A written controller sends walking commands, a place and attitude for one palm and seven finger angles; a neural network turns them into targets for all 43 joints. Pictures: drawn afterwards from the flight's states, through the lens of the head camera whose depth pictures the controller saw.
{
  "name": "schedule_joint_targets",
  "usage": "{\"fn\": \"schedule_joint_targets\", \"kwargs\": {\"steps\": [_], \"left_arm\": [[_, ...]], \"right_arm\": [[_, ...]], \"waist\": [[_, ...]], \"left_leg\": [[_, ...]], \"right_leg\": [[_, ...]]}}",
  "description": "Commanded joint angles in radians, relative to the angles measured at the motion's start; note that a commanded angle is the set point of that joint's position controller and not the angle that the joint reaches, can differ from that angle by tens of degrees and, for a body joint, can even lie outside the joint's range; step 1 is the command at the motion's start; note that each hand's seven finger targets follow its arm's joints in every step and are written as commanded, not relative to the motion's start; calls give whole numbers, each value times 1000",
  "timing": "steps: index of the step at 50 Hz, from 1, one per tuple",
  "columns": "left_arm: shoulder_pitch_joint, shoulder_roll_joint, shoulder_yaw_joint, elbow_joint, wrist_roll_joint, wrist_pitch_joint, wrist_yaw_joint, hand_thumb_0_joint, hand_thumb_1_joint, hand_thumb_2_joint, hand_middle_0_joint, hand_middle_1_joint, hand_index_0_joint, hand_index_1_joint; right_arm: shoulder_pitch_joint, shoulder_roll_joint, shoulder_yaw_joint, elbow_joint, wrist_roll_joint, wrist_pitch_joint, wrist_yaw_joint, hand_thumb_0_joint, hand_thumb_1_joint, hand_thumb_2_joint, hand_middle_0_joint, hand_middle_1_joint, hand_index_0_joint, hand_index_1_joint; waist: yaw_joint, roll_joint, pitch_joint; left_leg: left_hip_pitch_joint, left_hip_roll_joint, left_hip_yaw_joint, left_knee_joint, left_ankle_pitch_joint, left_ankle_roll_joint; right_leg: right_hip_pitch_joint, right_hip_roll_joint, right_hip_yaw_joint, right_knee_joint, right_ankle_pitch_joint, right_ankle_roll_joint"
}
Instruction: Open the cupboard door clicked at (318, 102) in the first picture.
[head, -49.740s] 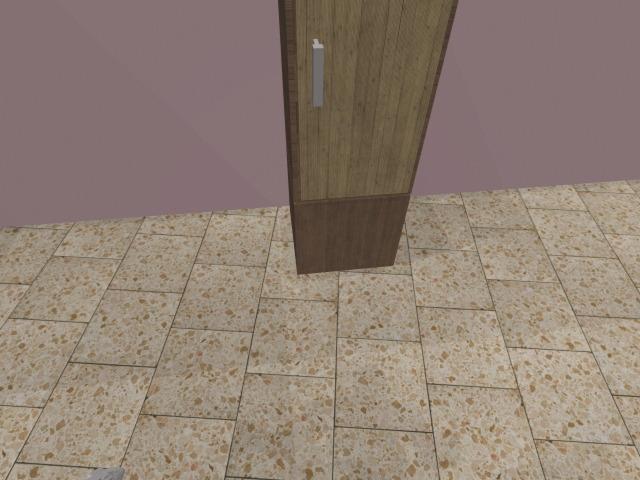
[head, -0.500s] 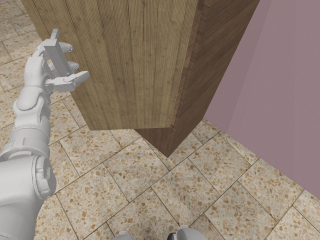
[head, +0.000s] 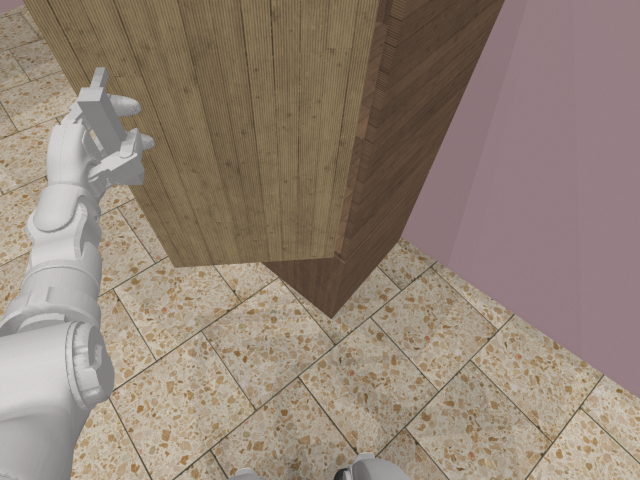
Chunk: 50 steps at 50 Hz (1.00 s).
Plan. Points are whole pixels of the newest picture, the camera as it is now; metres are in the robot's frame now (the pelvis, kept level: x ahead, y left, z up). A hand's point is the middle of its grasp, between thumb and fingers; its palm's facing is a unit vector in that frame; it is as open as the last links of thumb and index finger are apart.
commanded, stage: pull the door open along its arc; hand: left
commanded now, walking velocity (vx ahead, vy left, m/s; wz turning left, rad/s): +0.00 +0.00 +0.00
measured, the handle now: (118, 129) +0.54 +0.22 +0.10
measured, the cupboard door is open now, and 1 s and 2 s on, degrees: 46 89 91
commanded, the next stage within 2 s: open thumb and fingers to let go in 0.98 s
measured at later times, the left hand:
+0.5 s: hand (160, 238) +0.37 +0.15 +0.10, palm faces +0.24 -0.97 +0.06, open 6.2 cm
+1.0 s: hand (240, 302) +0.29 +0.06 +0.11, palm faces +0.40 -0.92 +0.00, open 6.1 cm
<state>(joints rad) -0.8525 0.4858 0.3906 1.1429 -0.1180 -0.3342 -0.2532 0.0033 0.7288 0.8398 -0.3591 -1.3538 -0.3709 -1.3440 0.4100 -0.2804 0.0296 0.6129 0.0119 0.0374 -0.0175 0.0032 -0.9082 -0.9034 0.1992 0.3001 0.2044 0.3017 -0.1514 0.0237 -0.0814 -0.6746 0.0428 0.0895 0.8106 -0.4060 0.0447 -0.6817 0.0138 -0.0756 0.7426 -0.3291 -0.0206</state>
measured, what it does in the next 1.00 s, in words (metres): stands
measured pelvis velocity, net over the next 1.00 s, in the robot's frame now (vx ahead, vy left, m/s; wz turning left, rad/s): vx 0.02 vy -0.03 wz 0.06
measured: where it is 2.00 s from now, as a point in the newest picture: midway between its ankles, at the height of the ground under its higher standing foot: outside the picture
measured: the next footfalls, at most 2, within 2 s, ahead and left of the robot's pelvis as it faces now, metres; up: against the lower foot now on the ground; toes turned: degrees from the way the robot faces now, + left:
none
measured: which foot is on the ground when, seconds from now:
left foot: down 0.00-1.00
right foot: down 0.00-1.00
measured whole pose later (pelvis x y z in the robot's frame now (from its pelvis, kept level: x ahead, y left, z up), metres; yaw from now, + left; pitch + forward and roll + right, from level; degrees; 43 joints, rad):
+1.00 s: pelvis +0.02 -0.03 +0.02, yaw +3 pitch +2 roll +0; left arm 0.19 -0.09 -0.22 -0.09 0.05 -0.02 0.51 0.02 0.68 0.73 -0.31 -1.32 -0.35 -1.33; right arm 0.20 -0.19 0.01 0.57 -0.05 0.08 0.00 0.01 -0.91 -0.90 0.20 0.30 0.20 0.30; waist 0.00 0.04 -0.06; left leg -0.30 0.02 0.04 0.63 -0.37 0.00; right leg -0.31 0.01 -0.12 0.63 -0.36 -0.06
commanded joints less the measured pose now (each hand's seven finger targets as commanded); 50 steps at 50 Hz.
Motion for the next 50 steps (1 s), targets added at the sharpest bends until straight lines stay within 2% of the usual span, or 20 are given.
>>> {"fn": "schedule_joint_targets", "kwargs": {"steps": [1, 5, 9, 11, 14, 16, 17, 19, 23, 25, 27, 28, 30, 32, 33, 37, 38, 41, 48, 50], "left_arm": [[-370, 225, 19, -282, -31, -92, -2, 0, 900, 900, -400, -1350, -400, -1350], [-225, 188, 13, -355, -53, -81, -8, 0, 900, 900, -400, -1350, -400, -1350], [-44, 137, -5, -509, -84, -63, -9, 0, 900, 900, -400, -1350, -400, -1350], [67, 88, -29, -601, -103, -50, -4, 0, 900, 900, -400, -1350, -400, -1350], [251, 54, -37, -721, -120, -25, 8, 0, 900, 900, -400, -1350, -400, -1350], [332, 29, -44, -797, -127, -7, 20, 0, 900, 900, -400, -1350, -400, -1350], [332, 18, 80, -872, -178, 14, 146, 0, 900, 900, -400, -1350, -400, -1350], [448, -91, 12, -950, -137, 48, 293, 0, 900, 900, -400, -1350, -400, -1350], [536, -201, -92, -1081, -20, 89, 503, 0, 900, 900, -400, -1350, -400, -1350], [501, -254, -154, -1126, 26, 115, 578, 0, 900, 900, -400, -1350, -400, -1350], [522, -317, -211, -1174, 61, 139, 637, 0, 900, 900, -400, -1350, -400, -1350], [529, -333, -237, -1174, 81, 154, 664, 0, 900, 900, -400, -1350, -400, -1350], [531, -382, -283, -1206, 100, 177, 706, 0, 900, 900, -400, -1350, -400, -1350], [594, -448, -359, -1263, 121, 195, 723, 0, 900, 900, -400, -1350, -400, -1350], [613, -457, -380, -1269, 130, 202, 727, 0, 900, 900, -400, -1350, -400, -1350], [672, -505, -453, -1345, 143, 223, 727, 0, 900, 900, -400, -1350, -400, -1350], [683, -515, -474, -1346, 150, 227, 729, 0, 900, 900, -400, -1350, -400, -1350], [775, -566, -528, -1403, 152, 236, 735, 0, 900, 900, -400, -1350, -400, -1350], [955, -643, -657, -1483, 205, 253, 766, 0, 900, 900, -400, -1350, -400, -1350], [995, -674, -696, -1529, 209, 257, 770, 0, 900, 900, -400, -1350, -400, -1350]], "right_arm": [[126, -167, -63, -62, -4, -21, -5, 0, -900, -900, 200, 300, 200, 300], [103, -160, -68, -83, 3, -17, 4, 0, -900, -900, 200, 300, 200, 300], [57, -147, -73, -118, 15, -22, 10, 0, -900, -900, 200, 300, 200, 300], [28, -137, -74, -135, 22, -31, 15, 0, -900, -900, 200, 300, 200, 300], [-19, -129, -71, -160, 28, -46, 19, 0, -900, -900, 200, 300, 200, 300], [-50, -125, -70, -174, 31, -54, 19, 0, -900, -900, 200, 300, 200, 300], [-94, -96, -72, -178, 29, -63, 20, 0, -900, -900, 200, 300, 200, 300], [-132, -80, -67, -179, 22, -86, 32, 0, -900, -900, 200, 300, 200, 300], [-173, -62, -66, -168, -8, -84, 42, 0, -900, -900, 200, 300, 200, 300], [-202, -53, -62, -165, -17, -68, 37, 0, -900, -900, 200, 300, 200, 300], [-230, -37, -58, -169, -27, -54, 29, 0, -900, -900, 200, 300, 200, 300], [-236, -37, -57, -170, -33, -46, 23, 0, -900, -900, 200, 300, 200, 300], [-263, -25, -51, -172, -38, -32, 14, 0, -900, -900, 200, 300, 200, 300], [-274, -14, -49, -180, -45, -24, 11, 0, -900, -900, 200, 300, 200, 300], [-275, -15, -49, -181, -48, -17, 7, 0, -900, -900, 200, 300, 200, 300], [-310, -3, -42, -194, -52, -2, -1, 0, -900, -900, 200, 300, 200, 300], [-312, 0, -40, -192, -50, 2, -3, 0, -900, -900, 200, 300, 200, 300], [-330, 9, -38, -208, -55, 1, -1, 0, -900, -900, 200, 300, 200, 300], [-339, 15, -44, -227, -60, -6, 16, 0, -900, -900, 200, 300, 200, 300], [-347, 19, -44, -233, -58, -10, 25, 0, -900, -900, 200, 300, 200, 300]], "waist": [[37, 98, -466], [65, 53, -470], [103, 76, -464], [115, 30, -425], [140, 52, -370], [143, -1, -330], [219, -5, -318], [208, 14, -279], [200, -48, -262], [185, -36, -251], [189, -26, -256], [178, -67, -241], [174, -70, -223], [177, -43, -237], [168, -86, -230], [167, -46, -193], [160, -67, -166], [172, -56, -166], [173, -120, -143], [174, -80, -158]], "left_leg": [[300, -16, -107, -75, 470, -21], [302, -14, -98, -85, 535, -18], [321, -13, -83, -109, 580, -16], [314, -11, -78, -126, 577, -14], [313, -12, -71, -151, 577, -15], [303, -14, -68, -169, 540, -15], [265, -28, -61, -180, 492, -26], [273, -29, -58, -202, 448, -36], [298, -25, -58, -209, 452, -36], [309, -28, -56, -217, 404, -37], [328, -32, -55, -220, 391, -36], [330, -30, -60, -222, 372, -32], [341, -34, -60, -230, 351, -31], [372, -33, -58, -230, 382, -33], [375, -32, -61, -226, 383, -29], [395, -36, -60, -233, 366, -29], [392, -34, -68, -233, 357, -29], [404, -37, -69, -235, 364, -30], [398, -37, -85, -205, 372, -26], [404, -39, -83, -193, 375, -25]], "right_leg": [[211, 29, 49, -39, 383, -3], [270, 31, 47, -43, 443, -3], [330, 25, 50, -56, 483, -6], [356, 24, 46, -66, 490, -5], [385, 17, 44, -76, 497, -7], [398, 16, 39, -87, 486, -4], [410, 17, 28, -104, 448, -2], [410, 14, 19, -111, 399, -2], [433, -1, 20, -118, 407, -3], [434, -11, 32, -132, 377, -2], [450, -16, 35, -141, 368, -5], [456, -19, 38, -158, 354, -3], [462, -25, 44, -176, 342, -2], [482, -27, 41, -174, 382, -5], [492, -29, 44, -183, 396, -3], [496, -37, 51, -200, 400, -4], [491, -38, 52, -209, 388, -5], [504, -40, 47, -203, 402, -6], [498, -48, 51, -193, 441, -3], [495, -50, 54, -184, 459, -4]]}}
